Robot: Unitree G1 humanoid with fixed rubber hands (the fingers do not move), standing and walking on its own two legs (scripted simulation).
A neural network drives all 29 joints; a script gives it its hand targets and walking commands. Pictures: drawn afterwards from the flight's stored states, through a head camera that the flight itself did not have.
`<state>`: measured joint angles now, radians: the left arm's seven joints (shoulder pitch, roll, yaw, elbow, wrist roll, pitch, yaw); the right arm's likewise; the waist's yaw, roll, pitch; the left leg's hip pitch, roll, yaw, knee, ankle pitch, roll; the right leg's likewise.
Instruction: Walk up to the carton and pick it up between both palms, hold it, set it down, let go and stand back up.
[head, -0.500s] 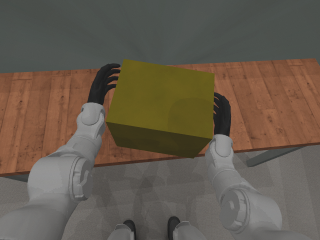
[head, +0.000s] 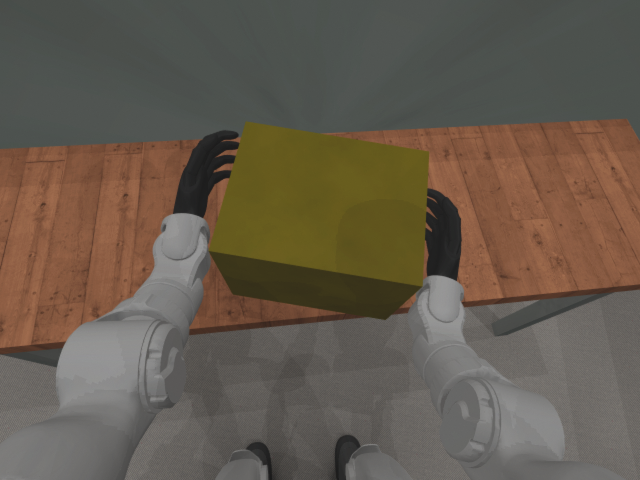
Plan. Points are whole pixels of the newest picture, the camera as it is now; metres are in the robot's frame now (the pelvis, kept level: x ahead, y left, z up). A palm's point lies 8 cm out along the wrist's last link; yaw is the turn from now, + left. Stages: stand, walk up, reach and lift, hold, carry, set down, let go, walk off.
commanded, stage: reach and lift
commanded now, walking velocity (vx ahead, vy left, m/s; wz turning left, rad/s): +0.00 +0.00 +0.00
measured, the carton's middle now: (321, 229) +0.43 -0.03 -0.03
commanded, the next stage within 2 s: none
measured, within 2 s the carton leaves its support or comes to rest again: leaves its support in 0.52 s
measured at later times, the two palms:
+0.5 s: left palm (184, 222) +0.43 +0.14 +0.01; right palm (439, 259) +0.37 -0.18 -0.01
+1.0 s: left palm (161, 198) +0.40 +0.13 +0.12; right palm (488, 241) +0.35 -0.18 +0.09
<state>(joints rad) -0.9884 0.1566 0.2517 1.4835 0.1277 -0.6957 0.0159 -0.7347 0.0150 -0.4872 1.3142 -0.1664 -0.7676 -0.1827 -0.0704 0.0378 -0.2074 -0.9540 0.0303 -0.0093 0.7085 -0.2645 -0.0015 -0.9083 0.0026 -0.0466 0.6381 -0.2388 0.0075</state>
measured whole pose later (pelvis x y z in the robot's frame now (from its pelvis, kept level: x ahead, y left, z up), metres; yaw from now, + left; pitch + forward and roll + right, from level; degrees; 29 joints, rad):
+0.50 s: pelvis +0.00 +0.00 +0.00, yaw +0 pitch +29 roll -2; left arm -0.88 0.16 0.10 1.48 -0.12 -0.68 0.03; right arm -0.71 0.01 -0.36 1.27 -0.16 -0.59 -0.18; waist -0.07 0.05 -0.28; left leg -0.95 0.04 -0.01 0.71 -0.26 0.00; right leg -0.91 0.01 -0.05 0.64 -0.23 0.00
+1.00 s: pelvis -0.03 +0.00 +0.01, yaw +0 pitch +18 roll -2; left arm -0.88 0.16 -0.06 1.32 -0.25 -0.31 0.09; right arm -0.62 -0.04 -0.17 0.88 -0.02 -0.07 -0.18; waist -0.07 0.05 -0.34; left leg -0.77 0.03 -0.01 0.71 -0.25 0.00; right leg -0.72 0.01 -0.05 0.63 -0.22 0.00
